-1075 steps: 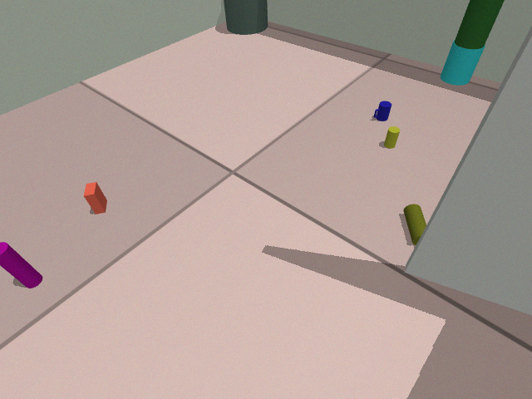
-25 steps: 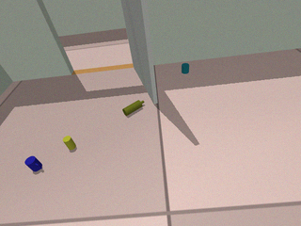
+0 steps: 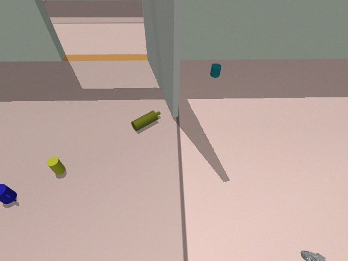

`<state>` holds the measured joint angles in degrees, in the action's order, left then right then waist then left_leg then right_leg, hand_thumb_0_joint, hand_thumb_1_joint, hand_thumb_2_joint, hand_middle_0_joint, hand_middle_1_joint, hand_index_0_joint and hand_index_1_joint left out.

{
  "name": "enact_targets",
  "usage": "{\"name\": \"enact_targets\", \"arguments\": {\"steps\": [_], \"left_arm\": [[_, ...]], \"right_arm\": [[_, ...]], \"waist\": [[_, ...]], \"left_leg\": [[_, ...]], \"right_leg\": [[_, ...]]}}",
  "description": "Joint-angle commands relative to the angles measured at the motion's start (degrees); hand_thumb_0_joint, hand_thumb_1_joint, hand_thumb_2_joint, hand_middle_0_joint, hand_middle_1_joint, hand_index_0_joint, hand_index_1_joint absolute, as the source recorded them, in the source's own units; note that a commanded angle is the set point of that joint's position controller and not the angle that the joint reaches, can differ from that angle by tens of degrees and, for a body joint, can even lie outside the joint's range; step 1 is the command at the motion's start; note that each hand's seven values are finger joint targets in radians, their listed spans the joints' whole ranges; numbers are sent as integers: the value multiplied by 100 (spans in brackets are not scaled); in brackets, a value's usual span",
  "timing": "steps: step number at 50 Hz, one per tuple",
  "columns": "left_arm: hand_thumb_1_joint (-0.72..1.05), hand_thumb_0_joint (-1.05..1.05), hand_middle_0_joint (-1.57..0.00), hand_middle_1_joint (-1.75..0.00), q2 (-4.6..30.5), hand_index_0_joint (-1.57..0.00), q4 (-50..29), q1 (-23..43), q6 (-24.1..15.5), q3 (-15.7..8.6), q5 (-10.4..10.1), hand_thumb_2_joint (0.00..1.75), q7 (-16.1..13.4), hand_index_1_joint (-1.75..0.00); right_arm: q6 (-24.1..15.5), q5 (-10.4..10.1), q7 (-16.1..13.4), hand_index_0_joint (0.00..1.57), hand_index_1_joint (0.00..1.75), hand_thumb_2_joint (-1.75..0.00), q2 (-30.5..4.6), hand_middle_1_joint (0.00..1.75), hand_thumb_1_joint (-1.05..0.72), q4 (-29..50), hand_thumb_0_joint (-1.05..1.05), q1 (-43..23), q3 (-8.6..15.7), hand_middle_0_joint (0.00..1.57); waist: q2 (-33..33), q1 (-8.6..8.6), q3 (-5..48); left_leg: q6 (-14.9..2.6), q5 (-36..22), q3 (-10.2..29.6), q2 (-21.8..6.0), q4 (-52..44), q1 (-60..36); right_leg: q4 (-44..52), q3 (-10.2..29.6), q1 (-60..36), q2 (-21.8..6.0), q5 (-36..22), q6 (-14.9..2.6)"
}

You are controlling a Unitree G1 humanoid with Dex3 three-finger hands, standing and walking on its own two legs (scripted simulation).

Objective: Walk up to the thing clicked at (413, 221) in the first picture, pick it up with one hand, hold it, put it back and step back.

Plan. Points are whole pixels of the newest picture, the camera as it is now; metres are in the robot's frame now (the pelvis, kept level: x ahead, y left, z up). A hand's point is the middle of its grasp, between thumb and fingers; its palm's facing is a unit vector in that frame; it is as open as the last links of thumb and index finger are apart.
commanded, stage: walk up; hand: left
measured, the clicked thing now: (147, 119) +1.17 +0.20 -0.72
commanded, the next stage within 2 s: none
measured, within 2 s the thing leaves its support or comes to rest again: neither
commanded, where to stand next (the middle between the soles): +0.75 -0.02 m, yaw -3 degrees
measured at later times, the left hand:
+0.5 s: hand (99, 199) +0.31 +0.23 -0.11, palm faces -0.02 -0.92 -0.39, open 7.4 cm
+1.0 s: hand (93, 144) +0.52 +0.30 -0.14, palm faces -0.08 -0.94 -0.32, open 7.4 cm
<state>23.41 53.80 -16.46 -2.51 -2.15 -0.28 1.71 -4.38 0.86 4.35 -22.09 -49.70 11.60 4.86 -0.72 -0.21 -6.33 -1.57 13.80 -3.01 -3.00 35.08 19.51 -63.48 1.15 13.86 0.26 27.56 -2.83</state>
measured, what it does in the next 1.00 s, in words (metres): walks ahead: right foot, then left foot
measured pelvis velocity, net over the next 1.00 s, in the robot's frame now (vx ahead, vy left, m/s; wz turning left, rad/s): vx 0.44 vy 0.03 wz -0.04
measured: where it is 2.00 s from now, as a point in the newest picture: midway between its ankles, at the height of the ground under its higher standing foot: (175, 171)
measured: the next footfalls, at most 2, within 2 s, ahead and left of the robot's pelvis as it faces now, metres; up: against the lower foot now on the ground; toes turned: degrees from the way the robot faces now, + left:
right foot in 0.32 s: +0.33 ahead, -0.16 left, +0.00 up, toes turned -6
left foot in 0.74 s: +0.50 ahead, +0.12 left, +0.00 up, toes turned +4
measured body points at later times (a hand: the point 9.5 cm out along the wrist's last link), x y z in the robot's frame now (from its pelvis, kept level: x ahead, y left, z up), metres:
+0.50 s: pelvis +0.24 -0.04 +0.01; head +0.26 -0.07 +0.45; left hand +0.31 +0.28 -0.09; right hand +0.30 -0.35 -0.13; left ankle +0.22 +0.11 -0.65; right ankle +0.29 -0.15 -0.73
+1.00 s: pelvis +0.44 +0.03 +0.01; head +0.46 +0.07 +0.46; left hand +0.53 +0.35 -0.12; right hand +0.48 -0.29 -0.08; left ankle +0.46 +0.12 -0.73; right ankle +0.48 -0.14 -0.66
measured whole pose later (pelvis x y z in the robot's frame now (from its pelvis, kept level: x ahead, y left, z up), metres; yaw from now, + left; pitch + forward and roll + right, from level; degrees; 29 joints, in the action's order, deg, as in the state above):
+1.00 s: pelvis +0.44 +0.03 +0.01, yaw -2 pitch -3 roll -1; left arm 25.5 50.3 -16.5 -2.7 -2.6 -0.5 2.6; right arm -5.3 0.1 3.0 -21.5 -48.4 18.6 2.3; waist -3.6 -0.9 -4.8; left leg -2.8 13.8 -6.1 -1.4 27.5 10.6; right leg -58.5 3.3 28.0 -2.3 15.9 -1.7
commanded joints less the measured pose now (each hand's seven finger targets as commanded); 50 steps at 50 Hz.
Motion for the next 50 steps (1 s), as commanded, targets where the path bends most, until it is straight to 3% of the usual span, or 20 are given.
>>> {"name": "enact_targets", "arguments": {"steps": [1, 6, 11, 15, 16, 17, 18, 19, 22, 24, 29, 33, 37, 38, 39, 40, 41, 43, 45, 50], "left_arm": [[90, 0, -20, -30, 1114, -20, -483, -218, -232, -285, -153, 90, -16, -30], [90, 0, -20, -30, 979, -20, -703, 46, -145, -290, -22, 90, 182, -30], [90, 0, -20, -30, 926, -20, -707, 324, -207, -384, 66, 90, 262, -30], [90, 0, -20, -30, 1333, -20, -330, -720, -275, -626, 109, 90, 148, -30], [90, 0, -20, -30, 1717, -20, -300, -1216, -314, -782, 147, 90, 78, -30], [90, 0, -20, -30, 2052, -20, -494, -1249, -371, -795, 95, 90, 23, -30], [90, 0, -20, -30, 2146, -20, -548, -910, -355, -767, 25, 90, 25, -30], [90, 0, -20, -30, 2025, -20, -639, -662, -334, -739, -17, 90, 1, -30], [90, 0, -20, -30, 1553, -20, -704, -191, -375, -588, -16, 90, -34, -30], [90, 0, -20, -30, 1413, -20, -742, -178, -415, -533, 8, 90, -23, -30], [90, 0, -20, -30, 1564, -20, -924, -222, -438, -572, 87, 90, -3, -30], [90, 0, -20, -30, 1633, -20, -914, -312, -417, -561, 83, 90, 20, -30], [90, 0, -20, -30, 1373, -20, -949, -149, -336, -410, 101, 90, 17, -30], [90, 0, -20, -30, 1049, -20, -978, -387, -322, -306, 110, 90, 15, -30], [90, 0, -20, -30, 621, -20, -973, -682, -283, -203, 24, 90, 28, -30], [90, 0, -20, -30, 1292, -20, -807, -736, -215, -353, 55, 90, -74, -30], [90, 0, -20, -30, 1504, -20, -772, -460, -207, -359, 83, 90, -109, -30], [90, 0, -20, -30, 1351, -20, -585, -468, -215, -342, -10, 90, -74, -30], [90, 0, -20, -30, 1208, -20, -470, -735, -154, -340, -73, 90, -18, -30], [90, 0, -20, -30, 1095, -20, -643, -362, -55, -328, 14, 90, 116, -30]], "right_arm": [[-62, -127, -289, 20, 30, -90, -1486, 30, -90, 276, 0, 678, 305, 20], [-150, -70, -267, 20, 30, -90, -1537, 30, -90, 509, 0, 446, 274, 20], [-118, -75, -214, 20, 30, -90, -1598, 30, -90, 595, 0, 385, 292, 20], [-54, -94, -218, 20, 30, -90, -1287, 30, -90, 730, 0, 421, 165, 20], [-62, -105, -219, 20, 30, -90, -988, 30, -90, 733, 0, 844, 48, 20], [-15, -104, -212, 20, 30, -90, -827, 30, -90, 750, 0, 1187, -42, 20], [50, -75, -263, 20, 30, -90, -1492, 30, -90, 624, 0, 931, 135, 20], [48, -56, -286, 20, 30, -90, -1613, 30, -90, 595, 0, 597, 159, 20], [75, -182, -204, 20, 30, -90, -1301, 30, -90, 356, 0, 844, 107, 20], [123, -108, -145, 20, 30, -90, -1229, 30, -90, 283, 0, 1035, 114, 20], [168, 11, -1, 20, 30, -90, -1204, 30, -90, 459, 0, 409, 195, 20], [41, 41, 38, 20, 30, -90, -1129, 30, -90, 562, 0, 88, 199, 20], [-47, 67, -61, 20, 30, -90, -1414, 30, -90, 164, 0, 1106, 360, 20], [-87, 108, -133, 20, 30, -90, -1739, 30, -90, 46, 0, 1713, 468, 20], [-131, 131, -189, 20, 30, -90, -2142, 30, -90, 207, 0, 1672, 526, 20], [-128, -59, -190, 20, 30, -90, -2265, 30, -90, 348, 0, 1411, 534, 20], [-100, -110, -202, 20, 30, -90, -2156, 30, -90, 341, 0, 1228, 521, 20], [-138, -86, -267, 20, 30, -90, -1677, 30, -90, 428, 0, 887, 301, 20], [-199, -112, -276, 20, 30, -90, -1520, 30, -90, 419, 0, 821, 223, 20], [-210, -80, -301, 20, 30, -90, -1532, 30, -90, 567, 0, 831, 257, 20]], "waist": [[538, -120, 600], [940, -75, 55], [1019, -65, 265], [-213, 563, 922], [-1286, 751, 1239], [-1638, 563, 1252], [-1137, 574, 967], [-820, 573, 610], [-705, 162, 296], [-791, 62, 367], [-689, 231, 110], [-721, 283, 258], [90, -377, 710], [1223, -667, 1071], [2170, -454, 923], [1367, -411, 850], [1050, -366, 481], [619, -124, 77], [872, 48, 108], [997, -48, 145]], "left_leg": [[-1024, -2273, 1228, -1330, -1628, -1601], [-1201, -1948, 562, -1267, -1936, -1155], [-913, -1127, 302, -1062, -1597, -777], [-558, -1160, -108, -573, 584, -2], [-345, -338, -344, -46, 2136, 685], [-141, 1575, 13, 445, 3049, 1446], [-105, 1709, 306, 240, 3566, 1624], [-103, 1530, 556, 38, 3685, 1760], [-148, 622, 759, -222, 3076, 1234], [-65, 373, 594, -200, 2606, 922], [205, 164, 300, -309, 1037, 939], [152, -271, 113, -253, 111, 473], [-33, -113, -150, 101, -214, -1650], [-311, 1032, 824, -451, -961, -2362], [-741, 1962, 3474, -1777, -1853, -2631], [-1219, 2296, 4214, -2259, -2215, -2318], [-1349, 1833, 4035, -2258, -2128, -1922], [-676, -285, 2246, -1552, -1981, -1168], [-558, -1304, 1313, -1238, -1902, -969], [-932, -927, 798, -1193, -2195, -1311]], "right_leg": [[-304, 595, 1689, -318, -744, -15], [1496, -3, 1700, -549, -1268, 290], [2812, -437, 507, -394, -2341, 127], [3237, -567, -1604, -107, -1901, -92], [3809, 737, -2267, -858, -709, -302], [4690, 3272, -2352, -2303, -10, -676], [4983, 4074, -1931, -2600, 388, -1257], [5122, 3887, -1429, -2526, 363, -1423], [4896, 1601, -541, -1607, -1156, -828], [4881, 990, -313, -1361, -1713, -818], [5125, 575, 78, -1391, -364, -975], [4697, 436, -66, -1449, -795, -895], [3107, -7, 967, -1126, -1231, -569], [1281, -426, 1344, -653, -1616, -343], [-1, -339, 2609, 238, 97, 16], [-435, 116, 2620, 32, 298, -55], [-660, 302, 2697, -175, 160, -96], [-210, 746, 2149, -346, -678, -28], [117, 487, 1757, -418, -975, 40], [1016, 213, 1959, -480, -1595, 250]]}}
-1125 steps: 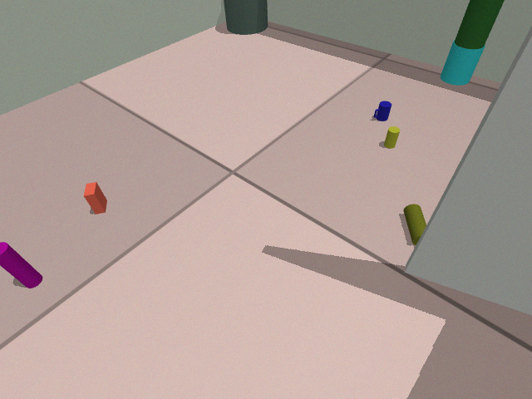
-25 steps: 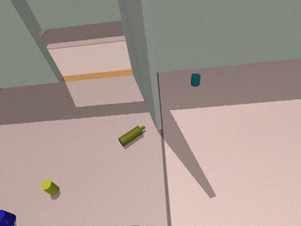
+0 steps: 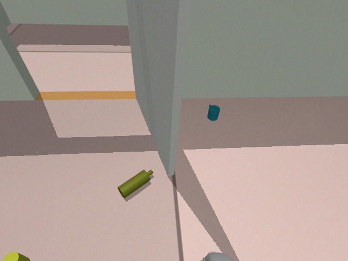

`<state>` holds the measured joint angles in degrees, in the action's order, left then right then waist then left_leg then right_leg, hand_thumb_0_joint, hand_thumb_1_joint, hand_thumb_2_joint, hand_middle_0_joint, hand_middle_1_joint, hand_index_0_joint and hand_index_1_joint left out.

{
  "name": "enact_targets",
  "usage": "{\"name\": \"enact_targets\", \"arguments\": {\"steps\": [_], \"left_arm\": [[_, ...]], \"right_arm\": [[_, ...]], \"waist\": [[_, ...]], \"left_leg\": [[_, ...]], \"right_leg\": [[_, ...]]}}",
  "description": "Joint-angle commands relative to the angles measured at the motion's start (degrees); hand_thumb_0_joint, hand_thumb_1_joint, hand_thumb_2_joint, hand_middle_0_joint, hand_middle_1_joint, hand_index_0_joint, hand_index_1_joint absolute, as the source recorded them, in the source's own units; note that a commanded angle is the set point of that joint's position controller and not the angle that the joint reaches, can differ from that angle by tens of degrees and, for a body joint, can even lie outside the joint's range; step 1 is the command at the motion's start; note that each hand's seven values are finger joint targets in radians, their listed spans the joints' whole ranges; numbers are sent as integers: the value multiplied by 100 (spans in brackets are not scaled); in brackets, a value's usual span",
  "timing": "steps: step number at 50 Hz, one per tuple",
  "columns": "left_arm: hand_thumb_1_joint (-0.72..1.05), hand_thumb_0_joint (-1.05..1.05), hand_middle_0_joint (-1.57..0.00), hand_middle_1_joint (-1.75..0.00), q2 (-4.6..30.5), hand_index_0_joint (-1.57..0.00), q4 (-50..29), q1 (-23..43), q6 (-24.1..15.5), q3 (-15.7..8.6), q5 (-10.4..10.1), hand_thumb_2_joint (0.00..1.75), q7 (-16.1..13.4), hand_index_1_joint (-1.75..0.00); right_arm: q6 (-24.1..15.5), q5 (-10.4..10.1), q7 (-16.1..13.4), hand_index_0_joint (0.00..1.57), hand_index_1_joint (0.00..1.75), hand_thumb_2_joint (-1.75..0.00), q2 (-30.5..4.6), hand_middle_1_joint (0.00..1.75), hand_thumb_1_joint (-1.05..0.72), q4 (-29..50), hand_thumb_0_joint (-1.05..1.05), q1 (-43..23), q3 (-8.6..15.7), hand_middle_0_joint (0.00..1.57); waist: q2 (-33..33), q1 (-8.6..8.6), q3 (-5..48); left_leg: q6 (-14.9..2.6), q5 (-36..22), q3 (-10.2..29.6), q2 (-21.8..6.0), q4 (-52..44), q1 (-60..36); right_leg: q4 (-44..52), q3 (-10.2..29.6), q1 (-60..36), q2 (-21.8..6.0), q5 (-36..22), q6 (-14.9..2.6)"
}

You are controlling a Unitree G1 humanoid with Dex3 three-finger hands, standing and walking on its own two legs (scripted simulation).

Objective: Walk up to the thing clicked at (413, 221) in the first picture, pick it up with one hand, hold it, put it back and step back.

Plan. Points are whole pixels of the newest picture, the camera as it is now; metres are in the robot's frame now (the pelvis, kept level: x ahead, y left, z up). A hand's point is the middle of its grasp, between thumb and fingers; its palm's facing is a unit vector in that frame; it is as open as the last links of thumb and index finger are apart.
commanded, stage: walk up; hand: left
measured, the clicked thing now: (137, 181) +0.72 +0.19 -0.74
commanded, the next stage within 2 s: none
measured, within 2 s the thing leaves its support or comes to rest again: neither
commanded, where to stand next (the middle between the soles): +0.31 -0.04 m, yaw -1 degrees
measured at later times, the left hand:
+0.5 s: hand (92, 227) +0.25 +0.23 -0.12, palm faces -0.06 -0.92 -0.39, open 7.4 cm
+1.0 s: hand (85, 212) +0.31 +0.27 -0.17, palm faces -0.09 -0.93 -0.35, open 7.4 cm
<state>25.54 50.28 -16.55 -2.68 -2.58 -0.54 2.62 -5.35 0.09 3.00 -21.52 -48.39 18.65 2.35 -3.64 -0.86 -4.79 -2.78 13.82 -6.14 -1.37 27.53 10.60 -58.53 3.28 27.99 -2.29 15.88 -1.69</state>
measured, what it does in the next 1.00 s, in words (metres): walks ahead: right foot, then left foot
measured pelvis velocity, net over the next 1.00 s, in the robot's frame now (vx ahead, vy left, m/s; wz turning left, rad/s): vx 0.26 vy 0.00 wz -0.05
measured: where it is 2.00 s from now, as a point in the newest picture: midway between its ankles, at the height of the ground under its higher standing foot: (174, 257)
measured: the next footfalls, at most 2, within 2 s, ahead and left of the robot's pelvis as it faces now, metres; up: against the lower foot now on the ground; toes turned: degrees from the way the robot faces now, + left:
right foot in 0.26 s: +0.24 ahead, -0.15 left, +0.00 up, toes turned -5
left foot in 0.68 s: +0.34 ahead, +0.11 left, +0.00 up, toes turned -1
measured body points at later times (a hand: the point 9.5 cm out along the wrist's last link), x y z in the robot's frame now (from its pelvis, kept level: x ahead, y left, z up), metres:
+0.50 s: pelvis +0.16 -0.03 +0.00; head +0.18 -0.05 +0.45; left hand +0.25 +0.28 -0.10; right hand +0.21 -0.35 -0.13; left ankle +0.20 +0.13 -0.68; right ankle +0.20 -0.14 -0.74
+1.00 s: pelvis +0.26 +0.00 -0.01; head +0.28 +0.02 +0.44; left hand +0.31 +0.32 -0.14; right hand +0.31 -0.32 -0.11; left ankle +0.31 +0.11 -0.74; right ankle +0.29 -0.16 -0.72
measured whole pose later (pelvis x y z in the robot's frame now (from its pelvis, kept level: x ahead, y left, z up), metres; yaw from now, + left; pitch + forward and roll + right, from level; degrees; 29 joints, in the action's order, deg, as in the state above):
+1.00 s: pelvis +0.26 +0.00 -0.01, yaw -3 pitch -3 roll +0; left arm 24.3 54.1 -15.8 0.4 -2.4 0.5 1.6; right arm -3.4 1.0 0.8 -22.3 -50.2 15.3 1.6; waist -2.9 -0.2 -5.3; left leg -1.2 12.6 -4.2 -2.2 32.1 16.8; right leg -44.4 1.5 21.9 -3.6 21.6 -0.7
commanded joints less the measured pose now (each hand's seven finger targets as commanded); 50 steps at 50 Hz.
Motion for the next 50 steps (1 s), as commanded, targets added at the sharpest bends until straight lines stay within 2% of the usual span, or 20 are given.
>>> {"name": "enact_targets", "arguments": {"steps": [1, 4, 10, 12, 13, 14, 15, 16, 19, 21, 26, 30, 33, 34, 35, 36, 37, 41, 45, 50], "left_arm": [[90, 0, -20, -30, 879, -20, -333, -152, -35, -292, 66, 90, 41, -30], [90, 0, -20, -30, 777, -20, -514, 382, -45, -287, 99, 90, 83, -30], [90, 0, -20, -30, 662, -20, -488, 462, -149, -300, 116, 90, 94, -30], [90, 0, -20, -30, 818, -20, -309, -39, -218, -389, 143, 90, 26, -30], [90, 0, -20, -30, 1038, -20, -172, -573, -272, -501, 161, 90, -39, -30], [90, 0, -20, -30, 1502, -20, -175, -1001, -311, -659, 182, 90, -106, -30], [90, 0, -20, -30, 1703, -20, -316, -869, -306, -653, 127, 90, -140, -30], [90, 0, -20, -30, 1745, -20, -303, -698, -268, -649, 57, 90, -134, -30], [90, 0, -20, -30, 1219, -20, -460, -246, -255, -476, -8, 90, -182, -30], [90, 0, -20, -30, 1141, -20, -485, -73, -275, -438, 28, 90, -167, -30], [90, 0, -20, -30, 1172, -20, -719, 72, -259, -477, 138, 90, -104, -30], [90, 0, -20, -30, 1093, -20, -700, 101, -122, -356, 137, 90, -131, -30], [90, 0, -20, -30, 762, -20, -661, 428, 31, -201, 47, 90, -178, -30], [90, 0, -20, -30, 448, -20, -627, 165, 79, -103, 16, 90, -182, -30], [90, 0, -20, -30, 418, -20, -650, -171, 104, -94, 24, 90, -163, -30], [90, 0, -20, -30, 891, -20, -419, -569, 167, -224, 61, 90, -210, -30], [90, 0, -20, -30, 1078, -20, -293, -527, 189, -258, 105, 90, -236, -30], [90, 0, -20, -30, 1038, -20, -81, -356, 218, -297, 111, 90, -179, -30], [90, 0, -20, -30, 832, -20, 48, -299, 217, -256, 121, 90, -165, -30], [90, 0, -20, -30, 707, -20, 253, -105, 146, -240, 118, 90, -210, -30]], "right_arm": [[-115, 8, -173, 20, 30, -90, -1578, 30, -90, 434, 0, 242, 513, 20], [-78, -4, -182, 20, 30, -90, -1591, 30, -90, 408, 0, 443, 540, 20], [31, 38, -159, 20, 30, -90, -1608, 30, -90, 596, 0, 206, 532, 20], [74, 12, -163, 20, 30, -90, -1464, 30, -90, 659, 0, 223, 468, 20], [68, 10, -157, 20, 30, -90, -1213, 30, -90, 670, 0, 414, 351, 20], [42, -20, -152, 20, 30, -90, -879, 30, -90, 767, 0, 720, 227, 20], [116, -20, -160, 20, 30, -90, -1062, 30, -90, 668, 0, 753, 234, 20], [177, 26, -224, 20, 30, -90, -1549, 30, -90, 559, 0, 503, 375, 20], [190, -51, -178, 20, 30, -90, -1421, 30, -90, 323, 0, 453, 370, 20], [239, -14, -110, 20, 30, -90, -1286, 30, -90, 229, 0, 622, 352, 20], [209, 75, -25, 20, 30, -90, -1206, 30, -90, 214, 0, 359, 377, 20], [119, 87, -160, 20, 30, -90, -1029, 30, -90, 99, 0, 90, 341, 20], [43, 118, -299, 20, 30, -90, -1159, 30, -90, -207, 0, 509, 378, 20], [13, 171, -344, 20, 30, -90, -1516, 30, -90, -189, 0, 543, 445, 20], [-17, 176, -311, 20, 30, -90, -1983, 30, -90, -45, 0, 708, 561, 20], [-5, 81, -304, 20, 30, -90, -2194, 30, -90, 85, 0, 378, 607, 20], [29, 56, -301, 20, 30, -90, -2171, 30, -90, 109, 0, 212, 644, 20], [-4, 51, -350, 20, 30, -90, -1723, 30, -90, 133, 0, 9, 474, 20], [40, 90, -368, 20, 30, -90, -1564, 30, -90, 231, 0, -257, 403, 20], [193, 90, -329, 20, 30, -90, -1604, 30, -90, 199, 0, -564, 330, 20]], "waist": [[1157, -57, -32], [1051, -215, -89], [959, -88, 62], [423, 199, 427], [-145, 434, 855], [-1241, 528, 1322], [-1144, 543, 1034], [-724, 560, 788], [-213, 260, 190], [-442, 84, 123], [-747, 161, -34], [-533, 190, 121], [315, -175, 498], [1370, -132, 642], [1798, -83, 637], [1321, 32, 579], [1365, 9, 395], [1358, 34, 278], [1336, 61, 293], [1322, 61, 417]], "left_leg": [[-792, -1076, 1086, -1339, -1450, -522], [-750, -1476, 923, -1314, -1354, -727], [-778, -1409, 762, -1352, -637, -299], [-558, -1683, 494, -1086, 423, -34], [-417, -1408, 281, -756, 1488, 344], [-167, -5, 22, -283, 2850, 1287], [-4, 1678, 230, 292, 3405, 2415], [9, 1862, 642, -64, 3783, 2393], [49, 1116, 1060, -315, 3589, 2147], [101, 717, 861, -289, 3246, 1800], [367, 323, 528, -395, 1951, 1744], [384, -359, 339, -242, 1034, 606], [221, -1051, 351, -26, 195, -573], [34, -979, 1403, -894, -431, -612], [-445, 427, 3292, -1815, -1090, -538], [-931, 1399, 3653, -2149, -1279, -365], [-1164, 2092, 3878, -2202, -1370, -283], [-502, 852, 2299, -1357, -1282, -95], [-836, -85, 1603, -1314, -953, 228], [-761, -255, 1310, -1198, -459, 959]], "right_leg": [[691, -4, 607, -226, -452, 167], [1345, -200, 617, -239, -590, 146], [2588, -588, -745, -76, -612, -40], [3173, -700, -1879, 148, -694, -151], [3289, -443, -2786, 18, -533, -242], [3600, 1375, -3650, -1167, 124, -579], [4272, 3166, -3814, -2115, 623, -1130], [4227, 3432, -3284, -2331, 796, -1544], [4247, 1542, -2224, -1480, -170, -1131], [4317, 841, -1684, -1119, -447, -982], [4515, 296, -1316, -1057, 293, -1178], [3639, 71, -733, -1159, -1273, -1074], [2333, -262, -263, -736, -784, -577], [1503, -589, -124, -255, 178, -303], [622, -467, 282, 422, 1587, -113], [9, -128, 294, 233, 1764, -129], [-345, -102, 482, -4, 1687, -148], [145, 237, 267, -113, 765, -54], [898, -126, -229, -176, 729, 122], [1960, -521, -1268, 49, 336, 139]]}}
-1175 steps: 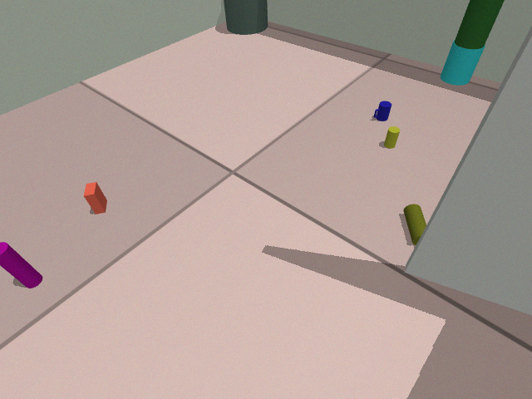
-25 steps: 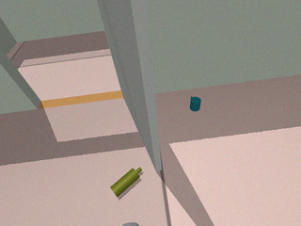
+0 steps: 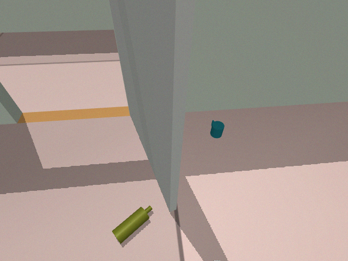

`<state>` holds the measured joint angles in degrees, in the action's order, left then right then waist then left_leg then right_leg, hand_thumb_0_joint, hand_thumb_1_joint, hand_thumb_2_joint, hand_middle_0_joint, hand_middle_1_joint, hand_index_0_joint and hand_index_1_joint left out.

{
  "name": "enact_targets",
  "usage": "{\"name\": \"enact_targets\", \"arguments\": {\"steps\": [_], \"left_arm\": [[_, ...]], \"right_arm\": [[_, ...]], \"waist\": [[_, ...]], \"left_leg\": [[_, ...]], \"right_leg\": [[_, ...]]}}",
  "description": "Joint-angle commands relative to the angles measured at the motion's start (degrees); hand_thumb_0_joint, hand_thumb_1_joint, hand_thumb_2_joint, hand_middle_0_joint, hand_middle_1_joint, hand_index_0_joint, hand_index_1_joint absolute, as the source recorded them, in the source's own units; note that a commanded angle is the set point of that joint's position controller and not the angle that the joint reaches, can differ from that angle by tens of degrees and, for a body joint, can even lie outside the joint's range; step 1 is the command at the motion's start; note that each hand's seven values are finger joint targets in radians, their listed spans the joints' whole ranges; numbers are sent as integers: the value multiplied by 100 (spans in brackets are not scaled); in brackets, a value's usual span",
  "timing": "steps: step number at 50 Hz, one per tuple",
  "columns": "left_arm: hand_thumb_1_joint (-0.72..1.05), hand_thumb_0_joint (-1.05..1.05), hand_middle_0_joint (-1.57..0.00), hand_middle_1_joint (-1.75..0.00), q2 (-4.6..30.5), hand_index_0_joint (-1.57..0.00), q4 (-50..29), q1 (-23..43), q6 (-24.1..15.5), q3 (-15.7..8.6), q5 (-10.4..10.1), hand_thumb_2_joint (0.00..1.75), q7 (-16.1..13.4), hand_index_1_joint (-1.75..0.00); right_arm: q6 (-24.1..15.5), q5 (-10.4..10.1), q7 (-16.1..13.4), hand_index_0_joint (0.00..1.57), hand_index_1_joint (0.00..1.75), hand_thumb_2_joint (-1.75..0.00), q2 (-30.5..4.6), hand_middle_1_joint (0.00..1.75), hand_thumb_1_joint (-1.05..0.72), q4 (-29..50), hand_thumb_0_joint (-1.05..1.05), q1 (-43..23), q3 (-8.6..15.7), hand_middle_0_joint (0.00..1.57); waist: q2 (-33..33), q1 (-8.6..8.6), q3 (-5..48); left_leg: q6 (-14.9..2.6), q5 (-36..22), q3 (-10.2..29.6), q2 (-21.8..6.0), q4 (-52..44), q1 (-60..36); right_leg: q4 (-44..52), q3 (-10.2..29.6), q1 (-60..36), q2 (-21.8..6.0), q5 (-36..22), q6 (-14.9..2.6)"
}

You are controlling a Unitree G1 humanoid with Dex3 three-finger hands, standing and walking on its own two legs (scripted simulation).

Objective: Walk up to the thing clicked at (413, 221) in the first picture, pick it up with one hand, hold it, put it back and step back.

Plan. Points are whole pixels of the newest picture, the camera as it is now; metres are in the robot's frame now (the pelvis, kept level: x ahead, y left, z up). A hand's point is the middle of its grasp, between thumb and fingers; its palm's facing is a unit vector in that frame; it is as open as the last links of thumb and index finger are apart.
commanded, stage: walk up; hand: left
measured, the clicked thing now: (134, 221) +0.45 +0.21 -0.73
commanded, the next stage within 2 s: stand in 1.34 s
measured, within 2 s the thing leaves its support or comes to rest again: neither
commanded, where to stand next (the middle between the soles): +0.05 -0.03 m, yaw +2 degrees
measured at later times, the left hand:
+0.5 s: hand out of the picture +0.15 +0.22 -0.14, palm faces +0.01 -0.95 -0.31, open 7.4 cm
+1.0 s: hand out of the picture +0.10 +0.23 -0.14, palm faces +0.05 -0.94 -0.33, open 7.4 cm
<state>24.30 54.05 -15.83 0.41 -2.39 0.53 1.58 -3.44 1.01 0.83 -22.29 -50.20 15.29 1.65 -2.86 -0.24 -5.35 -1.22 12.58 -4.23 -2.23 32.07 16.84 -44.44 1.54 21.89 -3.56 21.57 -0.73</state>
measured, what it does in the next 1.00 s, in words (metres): steps on the spot: right foot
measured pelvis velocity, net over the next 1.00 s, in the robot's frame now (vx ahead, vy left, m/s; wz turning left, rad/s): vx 0.04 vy -0.03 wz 0.05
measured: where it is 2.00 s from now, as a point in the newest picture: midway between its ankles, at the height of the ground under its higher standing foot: outside the picture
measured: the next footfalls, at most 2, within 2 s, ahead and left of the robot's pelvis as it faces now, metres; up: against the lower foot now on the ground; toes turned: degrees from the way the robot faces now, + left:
right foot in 0.06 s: +0.08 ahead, -0.16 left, +0.00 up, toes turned -1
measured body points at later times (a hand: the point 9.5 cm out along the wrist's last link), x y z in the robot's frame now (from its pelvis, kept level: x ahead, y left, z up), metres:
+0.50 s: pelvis +0.03 -0.03 +0.01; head +0.03 -0.02 +0.46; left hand +0.14 +0.27 -0.11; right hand +0.10 -0.33 -0.12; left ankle +0.05 +0.11 -0.73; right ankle +0.05 -0.16 -0.73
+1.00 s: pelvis +0.04 -0.03 +0.02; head +0.05 -0.03 +0.47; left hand +0.10 +0.28 -0.12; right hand +0.13 -0.32 -0.12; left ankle +0.05 +0.11 -0.73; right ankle +0.05 -0.16 -0.73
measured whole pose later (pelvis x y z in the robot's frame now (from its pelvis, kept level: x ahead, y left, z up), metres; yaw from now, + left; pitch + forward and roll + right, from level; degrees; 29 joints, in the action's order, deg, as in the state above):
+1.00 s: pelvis +0.04 -0.03 +0.02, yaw +3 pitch -2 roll +0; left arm 20.3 67.4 -4.4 0.2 -1.0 0.2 1.0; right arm -1.3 0.0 0.7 -20.4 -66.8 4.8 -0.5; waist 0.5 0.6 -3.1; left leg 1.6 10.0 1.1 -1.8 20.7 8.7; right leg -19.5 -3.2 7.2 -2.0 10.3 1.1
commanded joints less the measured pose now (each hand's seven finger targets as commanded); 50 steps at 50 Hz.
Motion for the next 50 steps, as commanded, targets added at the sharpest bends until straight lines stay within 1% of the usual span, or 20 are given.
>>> {"name": "enact_targets", "arguments": {"steps": [1, 3, 4, 5, 6, 7, 8, 9, 10, 11, 12, 14, 15, 18, 23, 27, 33, 36, 42, 50], "left_arm": [[90, 0, -20, -30, 786, -20, -40, -264, -176, -256, 12, 90, -123, -30], [90, 0, -20, -30, 779, -20, 92, -375, -231, -242, 42, 90, -179, -30], [90, 0, -20, -30, 996, -20, 54, -245, -281, -281, 90, 90, -206, -30], [90, 0, -20, -30, 1280, -20, -71, 106, -359, -296, 118, 90, -225, -30], [90, 0, -20, -30, 1610, -20, -125, 600, -320, -306, 70, 90, -205, -30], [90, 0, -20, -30, 1497, -20, -217, 940, -288, -265, 67, 90, -183, -30], [90, 0, -20, -30, 1262, -20, -232, 1116, -266, -196, 38, 90, -171, -30], [90, 0, -20, -30, 1070, -20, -223, 1100, -261, -139, 14, 90, -172, -30], [90, 0, -20, -30, 960, -20, -150, 1103, -268, -108, -7, 90, -180, -30], [90, 0, -20, -30, 939, -20, -87, 1035, -279, -97, -19, 90, -176, -30], [90, 0, -20, -30, 927, -20, -47, 940, -284, -76, -34, 90, -165, -30], [90, 0, -20, -30, 958, -20, 84, 928, -246, -88, -73, 90, -160, -30], [90, 0, -20, -30, 949, -20, 137, 1079, -250, -91, -54, 90, -173, -30], [90, 0, -20, -30, 926, -20, 234, 1251, -246, -79, -63, 90, -182, -30], [90, 0, -20, -30, 832, -20, 450, 1434, -192, -53, -83, 90, -167, -30], [90, 0, -20, -30, 792, -20, 608, 1516, -178, -42, -67, 90, -143, -30], [90, 0, -20, -30, 772, -20, 774, 1651, -166, -40, -55, 90, -124, -30], [90, 0, -20, -30, 762, -20, 831, 1618, -181, -37, -44, 90, -122, -30], [90, 0, -20, -30, 781, -20, 919, 1638, -170, -52, -35, 90, -130, -30], [90, 0, -20, -30, 771, -20, 968, 1511, -171, -71, -21, 90, -137, -30]], "right_arm": [[53, -27, -103, 20, 30, -90, -1520, 30, -90, 371, 0, -323, 376, 20], [139, -109, -90, 20, 30, -90, -1221, 30, -90, 363, 0, -566, 245, 20], [157, -143, -84, 20, 30, -90, -960, 30, -90, 329, 0, -437, 154, 20], [186, -182, -78, 20, 30, -90, -674, 30, -90, 278, 0, -274, 64, 20], [235, -165, -144, 20, 30, -90, -1001, 30, -90, 116, 0, -360, 173, 20], [226, -145, -139, 20, 30, -90, -1133, 30, -90, -85, 0, -162, 226, 20], [184, -158, -121, 20, 30, -90, -1108, 30, -90, -235, 0, -83, 204, 20], [136, -198, -106, 20, 30, -90, -1155, 30, -90, -337, 0, -120, 195, 20], [106, -202, -104, 20, 30, -90, -1146, 30, -90, -399, 0, -237, 194, 20], [90, -193, -109, 20, 30, -90, -1131, 30, -90, -419, 0, -294, 178, 20], [72, -149, -123, 20, 30, -90, -1157, 30, -90, -416, 0, -366, 155, 20], [67, -147, -105, 20, 30, -90, -1209, 30, -90, -506, 0, -661, 114, 20], [79, -140, -92, 20, 30, -90, -1143, 30, -90, -605, 0, -668, 101, 20], [71, -120, -104, 20, 30, -90, -1152, 30, -90, -805, 0, -722, 60, 20], [55, -97, -107, 20, 30, -90, -1123, 30, -90, -1023, 0, -989, 30, 20], [44, -85, -113, 20, 30, -90, -1104, 30, -90, -1135, 0, -1132, 2, 20], [65, -77, -125, 20, 30, -90, -1093, 30, -90, -1255, 0, -1188, 8, 20], [66, -89, -127, 20, 30, -90, -1110, 30, -90, -1270, 0, -1229, 10, 20], [109, -86, -128, 20, 30, -90, -1115, 30, -90, -1312, 0, -1260, 14, 20], [131, -94, -130, 20, 30, -90, -1091, 30, -90, -1314, 0, -1303, 19, 20]], "waist": [[1186, 70, 534], [873, 266, 599], [211, 229, 570], [-694, 7, 382], [-878, 24, 177], [-779, -127, 108], [-687, -247, 153], [-515, -254, 294], [-577, -206, 494], [-607, -124, 700], [-566, -61, 907], [-409, 71, 770], [-348, 24, 711], [-56, 18, 758], [339, 70, 587], [513, 94, 697], [420, 38, 657], [375, 45, 857], [277, 5, 733], [213, 24, 781]], "left_leg": [[-853, 61, 1052, -1050, -739, 458], [-540, 272, 927, -854, -237, 717], [-299, 377, 730, -624, 244, 885], [0, 911, 463, -52, 838, 900], [5, 1762, 503, 112, 1202, 392], [24, 1522, 561, -28, 1099, -163], [-6, 1233, 514, -52, 461, -400], [-20, 381, 507, -97, -84, -534], [-65, -294, 715, -227, -251, -615], [-93, -676, 790, -282, -342, -751], [-117, -891, 862, -371, -418, -889], [-126, -428, 917, -379, -454, -612], [-64, -490, 833, -345, -532, -548], [-44, -829, 815, -385, -740, -651], [-26, -697, 960, -490, -1216, -476], [-20, -678, 965, -520, -1397, -450], [13, -545, 952, -497, -1529, -541], [-5, -905, 921, -512, -1439, -754], [17, -807, 915, -474, -1438, -813], [14, -992, 927, -467, -1430, -894]], "right_leg": [[882, -419, -965, 248, -501, 20], [1664, -289, -1435, 225, -810, -96], [2139, 500, -1461, -296, -705, -237], [2815, 2015, -919, -1222, -375, -540], [2975, 2310, 28, -1638, 156, -1051], [2742, 2039, 382, -1510, 89, -1092], [2522, 1358, 361, -1148, -136, -838], [2260, 782, 42, -802, -667, -509], [2072, 532, -220, -598, -1131, -312], [1932, 469, -432, -518, -1518, -258], [1828, 485, -548, -503, -1808, -243], [2183, 470, -654, -462, -890, -177], [2298, 482, -803, -511, -797, -201], [2202, 384, -952, -505, -1255, -208], [2385, 204, -1214, -391, -1122, -139], [2462, 143, -1558, -386, -1348, -102], [2671, 125, -1543, -391, -1219, -58], [2702, 77, -1665, -408, -1483, -53], [2850, 79, -1503, -410, -1295, -28], [2899, 19, -1601, -422, -1490, 11]]}}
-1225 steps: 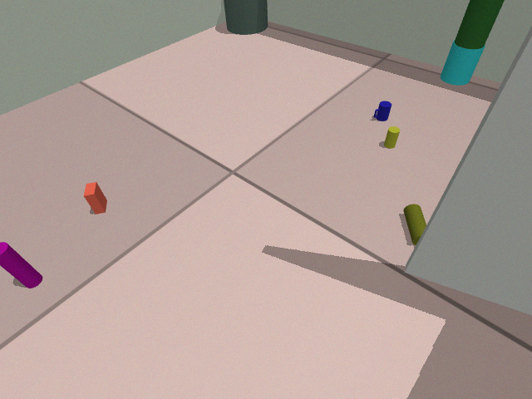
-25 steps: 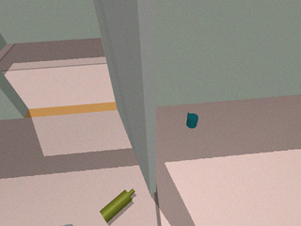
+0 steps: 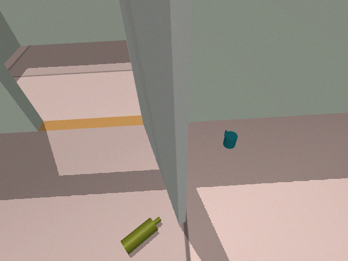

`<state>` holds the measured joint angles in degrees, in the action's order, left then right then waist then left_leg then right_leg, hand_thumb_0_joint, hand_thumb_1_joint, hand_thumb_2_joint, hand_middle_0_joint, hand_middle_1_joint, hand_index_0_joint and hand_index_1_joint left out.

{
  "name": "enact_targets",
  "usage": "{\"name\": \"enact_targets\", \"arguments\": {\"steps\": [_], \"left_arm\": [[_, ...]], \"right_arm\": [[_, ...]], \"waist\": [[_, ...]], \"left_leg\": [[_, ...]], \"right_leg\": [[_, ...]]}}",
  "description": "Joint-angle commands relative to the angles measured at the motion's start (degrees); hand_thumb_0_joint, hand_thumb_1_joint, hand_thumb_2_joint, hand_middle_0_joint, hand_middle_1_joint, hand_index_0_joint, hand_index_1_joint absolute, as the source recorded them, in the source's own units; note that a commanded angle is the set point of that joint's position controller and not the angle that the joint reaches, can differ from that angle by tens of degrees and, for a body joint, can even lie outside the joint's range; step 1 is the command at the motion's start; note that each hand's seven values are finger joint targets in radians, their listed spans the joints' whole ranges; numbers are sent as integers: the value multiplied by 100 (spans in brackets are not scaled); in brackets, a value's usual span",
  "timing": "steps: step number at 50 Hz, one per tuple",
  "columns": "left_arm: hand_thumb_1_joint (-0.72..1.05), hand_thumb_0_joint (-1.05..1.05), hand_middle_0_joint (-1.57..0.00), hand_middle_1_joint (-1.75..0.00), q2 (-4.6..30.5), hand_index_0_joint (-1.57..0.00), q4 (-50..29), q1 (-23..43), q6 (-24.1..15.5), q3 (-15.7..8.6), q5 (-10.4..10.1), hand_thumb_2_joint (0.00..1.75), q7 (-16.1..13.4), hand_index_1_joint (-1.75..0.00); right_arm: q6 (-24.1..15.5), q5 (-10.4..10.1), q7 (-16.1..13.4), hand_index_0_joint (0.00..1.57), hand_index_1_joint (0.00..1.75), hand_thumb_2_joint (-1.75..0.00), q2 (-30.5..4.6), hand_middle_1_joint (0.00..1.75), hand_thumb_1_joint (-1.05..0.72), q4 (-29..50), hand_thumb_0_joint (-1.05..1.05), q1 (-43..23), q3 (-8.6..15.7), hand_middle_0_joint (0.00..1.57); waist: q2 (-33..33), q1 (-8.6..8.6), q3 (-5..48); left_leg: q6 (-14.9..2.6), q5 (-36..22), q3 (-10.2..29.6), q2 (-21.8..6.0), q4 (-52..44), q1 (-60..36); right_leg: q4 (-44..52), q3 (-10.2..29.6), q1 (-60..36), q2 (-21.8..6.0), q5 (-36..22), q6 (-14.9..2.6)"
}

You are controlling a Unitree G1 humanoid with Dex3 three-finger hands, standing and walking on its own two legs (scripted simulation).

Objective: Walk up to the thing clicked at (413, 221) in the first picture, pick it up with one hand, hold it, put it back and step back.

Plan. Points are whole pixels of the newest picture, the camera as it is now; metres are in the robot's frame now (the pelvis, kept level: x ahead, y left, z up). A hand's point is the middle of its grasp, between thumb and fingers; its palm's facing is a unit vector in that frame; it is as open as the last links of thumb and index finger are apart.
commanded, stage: walk up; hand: left
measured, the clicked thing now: (142, 232) +0.42 +0.22 -0.74
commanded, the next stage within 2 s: stand in 0.34 s
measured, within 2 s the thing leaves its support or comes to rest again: neither
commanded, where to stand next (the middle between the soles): +0.01 -0.01 m, yaw -1 degrees
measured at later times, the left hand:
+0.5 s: hand out of the picture +0.08 +0.26 -0.16, palm faces +0.00 -0.94 -0.33, open 7.4 cm
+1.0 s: hand out of the picture +0.08 +0.25 -0.15, palm faces -0.01 -0.94 -0.35, open 7.4 cm
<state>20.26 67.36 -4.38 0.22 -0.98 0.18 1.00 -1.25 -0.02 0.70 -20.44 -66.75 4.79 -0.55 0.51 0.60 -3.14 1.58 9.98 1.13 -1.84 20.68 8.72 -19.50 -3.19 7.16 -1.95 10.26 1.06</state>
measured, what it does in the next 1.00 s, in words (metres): stands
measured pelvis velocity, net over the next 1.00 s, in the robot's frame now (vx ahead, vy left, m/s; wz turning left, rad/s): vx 0.01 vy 0.00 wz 0.00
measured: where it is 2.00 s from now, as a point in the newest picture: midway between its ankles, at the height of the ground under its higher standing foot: outside the picture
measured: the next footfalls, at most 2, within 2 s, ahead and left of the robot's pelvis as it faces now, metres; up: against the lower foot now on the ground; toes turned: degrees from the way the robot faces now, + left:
none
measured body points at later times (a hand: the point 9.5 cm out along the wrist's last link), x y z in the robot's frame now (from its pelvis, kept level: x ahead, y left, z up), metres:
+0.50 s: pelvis +0.00 +0.00 +0.00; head +0.01 +0.00 +0.45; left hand +0.08 +0.30 -0.13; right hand +0.09 -0.30 -0.13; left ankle +0.02 +0.14 -0.75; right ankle +0.00 -0.13 -0.75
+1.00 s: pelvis +0.01 +0.00 +0.00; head +0.01 +0.00 +0.45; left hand +0.08 +0.30 -0.13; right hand +0.08 -0.30 -0.13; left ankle +0.02 +0.14 -0.75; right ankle +0.00 -0.13 -0.75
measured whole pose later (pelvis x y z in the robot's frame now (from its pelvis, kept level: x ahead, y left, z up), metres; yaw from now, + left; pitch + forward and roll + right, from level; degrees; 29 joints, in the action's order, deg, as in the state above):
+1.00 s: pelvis +0.01 +0.00 +0.00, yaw +0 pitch -2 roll +0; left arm 20.1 65.5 -5.7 -0.3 -0.1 0.5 0.5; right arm -0.4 0.4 0.8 -20.4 -65.9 5.4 -0.4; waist 0.6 0.3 -2.8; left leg 1.7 9.4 1.2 -1.7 18.7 7.2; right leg -18.5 -3.3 6.1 -2.1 10.3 1.1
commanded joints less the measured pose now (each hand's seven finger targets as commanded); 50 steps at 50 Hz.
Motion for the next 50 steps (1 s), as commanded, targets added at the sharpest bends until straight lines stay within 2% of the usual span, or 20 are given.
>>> {"name": "enact_targets", "arguments": {"steps": [1, 4, 8, 16, 17, 18, 29, 39, 45, 50], "left_arm": [[90, 0, -20, -30, 1166, -20, -362, 404, -150, -216, 24, 90, -79, -30], [90, 0, -20, -30, 1162, -20, -355, 353, -150, -232, 19, 90, -88, -30], [90, 0, -20, -30, 1145, -20, -360, 355, -136, -237, 23, 90, -90, -30], [90, 0, -20, -30, 1132, -20, -393, 285, -124, -252, 36, 90, -98, -30], [90, 0, -20, -30, 1147, -20, -401, 241, -149, -216, 47, 90, -109, -30], [90, 0, -20, -30, 1170, -20, -401, 241, -154, -220, 48, 90, -117, -30], [90, 0, -20, -30, 1178, -20, -424, 209, -157, -184, 43, 90, -109, -30], [90, 0, -20, -30, 1219, -20, -490, 128, -180, -164, 13, 90, -117, -30], [90, 0, -20, -30, 1246, -20, -483, 100, -175, -153, 32, 90, -122, -30], [90, 0, -20, -30, 1245, -20, -506, 89, -195, -147, 39, 90, -134, -30]], "right_arm": [[-88, 11, -117, 20, 30, -90, -1273, 30, -90, 333, 0, -221, 242, 20], [-84, 8, -123, 20, 30, -90, -1248, 30, -90, 333, 0, -229, 247, 20], [-75, 11, -125, 20, 30, -90, -1234, 30, -90, 342, 0, -260, 252, 20], [-81, 31, -130, 20, 30, -90, -1196, 30, -90, 389, 0, -298, 259, 20], [-68, 74, -134, 20, 30, -90, -1191, 30, -90, 429, 0, -343, 246, 20], [-62, 66, -133, 20, 30, -90, -1182, 30, -90, 428, 0, -338, 243, 20], [-27, 45, -99, 20, 30, -90, -1210, 30, -90, 443, 0, -292, 247, 20], [-47, 59, -94, 20, 30, -90, -1214, 30, -90, 448, 0, -250, 233, 20], [-23, 55, -96, 20, 30, -90, -1196, 30, -90, 429, 0, -202, 224, 20], [-12, 57, -91, 20, 30, -90, -1181, 30, -90, 446, 0, -157, 226, 20]], "waist": [[-139, -81, 582], [-102, -56, 630], [-61, -57, 479], [25, -25, 534], [127, -11, 452], [128, -21, 457], [-15, -48, 421], [-51, -26, 588], [-92, -43, 462], [-100, -58, 504]], "left_leg": [[-267, -737, 398, -503, -298, -49], [-250, -997, 401, -526, -302, -137], [-238, -859, 418, -499, -369, -39], [-247, -915, 425, -517, -396, -52], [-216, -1072, 431, -559, -390, -19], [-186, -1103, 454, -559, -427, -43], [-186, -429, 467, -520, -534, -11], [-184, -975, 457, -573, -459, -191], [-185, -688, 437, -546, -459, -138], [-203, -808, 440, -570, -434, -161]], "right_leg": [[390, 477, -193, -593, -391, -166], [346, 436, -250, -603, -536, -164], [364, 418, -203, -595, -446, -139], [333, 374, -284, -592, -461, -142], [366, 494, -285, -666, -703, -140], [364, 471, -288, -655, -701, -138], [451, 492, -206, -626, -212, -146], [353, 493, -266, -650, -603, -143], [430, 511, -165, -648, -406, -141], [418, 505, -209, -662, -549, -134]]}}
